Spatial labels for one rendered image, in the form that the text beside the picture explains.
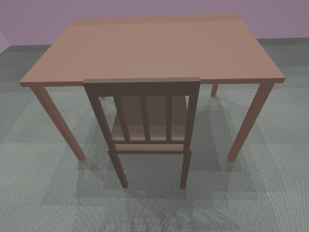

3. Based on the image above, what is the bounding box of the table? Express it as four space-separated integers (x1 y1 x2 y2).
18 13 286 162

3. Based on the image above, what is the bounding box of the chair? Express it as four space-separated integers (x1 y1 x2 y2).
82 76 201 189

